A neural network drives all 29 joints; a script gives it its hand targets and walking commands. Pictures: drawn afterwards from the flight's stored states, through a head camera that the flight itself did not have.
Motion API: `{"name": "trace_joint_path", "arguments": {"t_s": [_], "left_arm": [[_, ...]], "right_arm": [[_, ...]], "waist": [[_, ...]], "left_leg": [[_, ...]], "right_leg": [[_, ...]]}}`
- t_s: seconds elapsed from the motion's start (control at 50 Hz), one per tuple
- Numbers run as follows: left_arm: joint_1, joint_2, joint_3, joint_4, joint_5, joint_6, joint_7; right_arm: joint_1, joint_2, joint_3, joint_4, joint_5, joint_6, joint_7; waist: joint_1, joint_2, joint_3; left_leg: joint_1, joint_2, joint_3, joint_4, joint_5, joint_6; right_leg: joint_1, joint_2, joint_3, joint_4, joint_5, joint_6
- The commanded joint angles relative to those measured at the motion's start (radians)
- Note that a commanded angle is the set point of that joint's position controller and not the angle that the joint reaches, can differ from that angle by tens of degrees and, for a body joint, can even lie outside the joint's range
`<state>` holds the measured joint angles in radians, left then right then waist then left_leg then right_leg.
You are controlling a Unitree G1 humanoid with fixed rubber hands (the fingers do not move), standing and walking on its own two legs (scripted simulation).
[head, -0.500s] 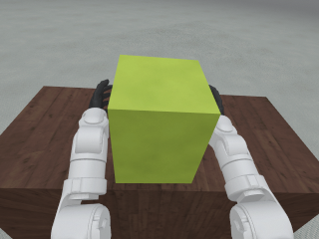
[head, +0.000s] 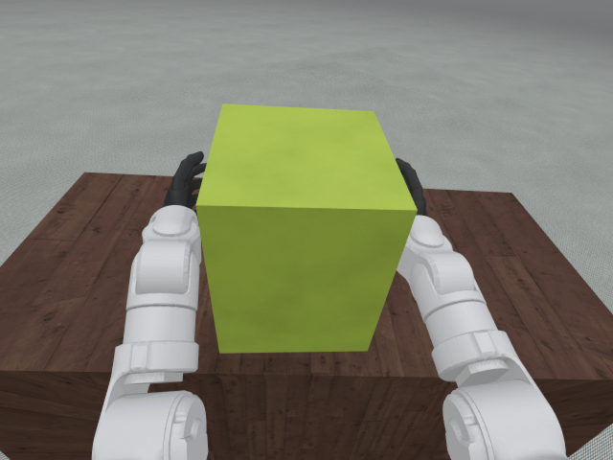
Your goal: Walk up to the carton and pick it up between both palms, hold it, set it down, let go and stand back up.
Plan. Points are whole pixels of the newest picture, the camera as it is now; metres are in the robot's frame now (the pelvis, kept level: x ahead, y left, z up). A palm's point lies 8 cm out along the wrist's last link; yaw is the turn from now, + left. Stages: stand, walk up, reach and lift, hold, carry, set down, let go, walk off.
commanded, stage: reach and lift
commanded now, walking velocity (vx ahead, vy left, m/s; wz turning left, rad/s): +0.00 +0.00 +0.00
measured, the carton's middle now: (297, 231) +0.38 +0.00 +0.17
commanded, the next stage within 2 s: hold in 0.22 s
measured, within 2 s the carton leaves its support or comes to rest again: neither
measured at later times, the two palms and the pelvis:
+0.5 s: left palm (174, 205) +0.37 +0.15 +0.21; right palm (408, 209) +0.37 -0.14 +0.21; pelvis +0.00 +0.00 +0.00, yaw -1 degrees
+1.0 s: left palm (167, 200) +0.36 +0.16 +0.23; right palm (410, 199) +0.36 -0.13 +0.23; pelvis -0.01 +0.00 +0.00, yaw +0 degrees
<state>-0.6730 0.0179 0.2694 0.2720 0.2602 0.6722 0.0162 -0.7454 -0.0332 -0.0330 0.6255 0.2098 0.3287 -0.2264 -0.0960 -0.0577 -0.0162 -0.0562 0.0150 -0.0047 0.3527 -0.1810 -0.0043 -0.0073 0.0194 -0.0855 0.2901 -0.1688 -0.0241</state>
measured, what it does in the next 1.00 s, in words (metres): stands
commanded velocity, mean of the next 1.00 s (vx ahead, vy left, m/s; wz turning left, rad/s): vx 0.00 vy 0.00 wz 0.00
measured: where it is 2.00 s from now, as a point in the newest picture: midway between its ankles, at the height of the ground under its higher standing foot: outside the picture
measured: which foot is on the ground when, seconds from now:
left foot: down 0.00-1.00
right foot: down 0.00-1.00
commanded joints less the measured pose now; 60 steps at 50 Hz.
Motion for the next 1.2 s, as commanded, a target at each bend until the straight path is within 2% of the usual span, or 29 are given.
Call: {"name": "trace_joint_path", "arguments": {"t_s": [0.0,0.18,0.3,0.44,0.54,0.62,0.8,0.94,1.12,1.18], "left_arm": [[-0.723,-0.642,-0.498,-0.156,-0.156,-0.054,-0.135],[-0.719,-0.653,-0.511,-0.175,-0.155,-0.035,-0.125],[-0.720,-0.651,-0.509,-0.202,-0.159,-0.024,-0.123],[-0.729,-0.659,-0.522,-0.223,-0.166,-0.002,-0.117],[-0.749,-0.648,-0.515,-0.230,-0.164,0.011,-0.125],[-0.744,-0.631,-0.478,-0.195,-0.146,0.029,-0.135],[-0.805,-0.633,-0.471,-0.178,-0.157,0.031,-0.139],[-0.836,-0.624,-0.441,-0.131,-0.152,0.029,-0.140],[-0.821,-0.622,-0.450,-0.146,-0.165,0.020,-0.138],[-0.805,-0.614,-0.436,-0.142,-0.156,0.025,-0.143]], "right_arm": [[-0.817,0.616,0.361,-0.346,0.098,-0.050,0.094],[-0.820,0.596,0.369,-0.349,0.128,-0.036,0.096],[-0.843,0.604,0.394,-0.387,0.148,-0.027,0.091],[-0.844,0.597,0.393,-0.390,0.160,-0.004,0.091],[-0.854,0.607,0.384,-0.386,0.156,0.013,0.086],[-0.853,0.608,0.372,-0.349,0.147,0.032,0.085],[-0.914,0.624,0.346,-0.347,0.145,0.041,0.087],[-0.928,0.622,0.307,-0.276,0.123,0.050,0.098],[-0.922,0.629,0.338,-0.313,0.155,0.053,0.085],[-0.916,0.625,0.344,-0.318,0.162,0.057,0.081]], "waist": [[-0.018,0.104,-0.407],[-0.017,0.119,-0.407],[0.003,0.105,-0.423],[-0.004,0.107,-0.410],[-0.006,0.099,-0.399],[0.005,0.085,-0.355],[0.005,0.100,-0.379],[0.009,0.103,-0.359],[0.005,0.098,-0.421],[0.007,0.094,-0.395]], "left_leg": [[0.170,-0.050,-0.016,-0.003,0.294,-0.022],[0.193,-0.045,-0.024,0.011,0.349,-0.037],[0.186,-0.046,-0.019,0.012,0.357,-0.030],[0.193,-0.041,-0.020,0.014,0.356,-0.034],[0.169,-0.045,-0.018,-0.001,0.308,-0.024],[0.134,-0.047,-0.005,-0.019,0.250,-0.014],[0.117,-0.047,-0.005,-0.025,0.210,-0.011],[0.085,-0.044,-0.001,-0.047,0.135,-0.002],[0.120,-0.051,-0.006,-0.016,0.235,-0.011],[0.106,-0.051,-0.007,-0.019,0.229,-0.010]], "right_leg": [[0.041,0.038,0.026,-0.025,0.280,0.078],[0.033,0.047,0.023,-0.027,0.281,0.071],[0.053,0.050,0.029,-0.024,0.303,0.075],[0.041,0.054,0.031,-0.033,0.269,0.069],[0.047,0.047,0.037,-0.033,0.260,0.076],[0.052,0.041,0.040,-0.041,0.216,0.079],[0.030,0.040,0.038,-0.039,0.158,0.075],[0.012,0.036,0.037,-0.046,0.075,0.073],[0.046,0.040,0.042,-0.031,0.197,0.084],[0.053,0.037,0.043,-0.032,0.202,0.087]]}}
